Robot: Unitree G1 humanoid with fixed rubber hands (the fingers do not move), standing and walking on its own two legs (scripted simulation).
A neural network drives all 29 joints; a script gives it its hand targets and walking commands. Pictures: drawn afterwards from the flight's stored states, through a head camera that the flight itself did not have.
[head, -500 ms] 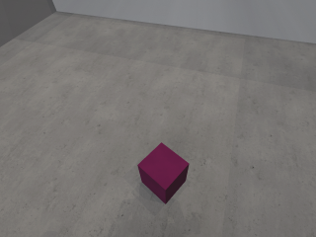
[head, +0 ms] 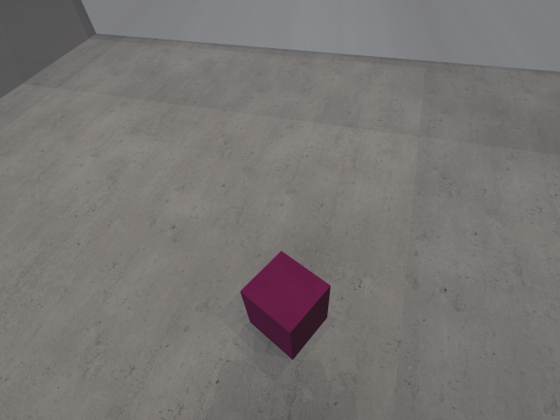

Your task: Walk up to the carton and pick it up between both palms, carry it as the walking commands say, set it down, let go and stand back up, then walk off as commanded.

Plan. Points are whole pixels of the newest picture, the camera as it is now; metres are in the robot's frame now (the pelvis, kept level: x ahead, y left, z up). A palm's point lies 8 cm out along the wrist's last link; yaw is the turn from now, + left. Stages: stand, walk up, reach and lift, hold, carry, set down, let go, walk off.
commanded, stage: walk up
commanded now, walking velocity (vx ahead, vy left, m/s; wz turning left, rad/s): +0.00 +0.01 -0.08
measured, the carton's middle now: (287, 305) +0.60 +0.04 -0.64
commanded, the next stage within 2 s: none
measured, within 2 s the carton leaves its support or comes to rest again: neither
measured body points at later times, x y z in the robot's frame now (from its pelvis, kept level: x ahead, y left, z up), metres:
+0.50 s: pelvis -0.02 +0.05 +0.00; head -0.01 +0.05 +0.45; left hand +0.01 +0.28 -0.15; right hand +0.07 -0.18 -0.14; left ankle -0.05 +0.13 -0.73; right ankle -0.07 -0.06 -0.69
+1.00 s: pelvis -0.05 +0.05 +0.00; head -0.02 +0.03 +0.45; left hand -0.04 +0.29 -0.14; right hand +0.05 -0.20 -0.14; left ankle -0.05 +0.16 -0.69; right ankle -0.04 -0.05 -0.73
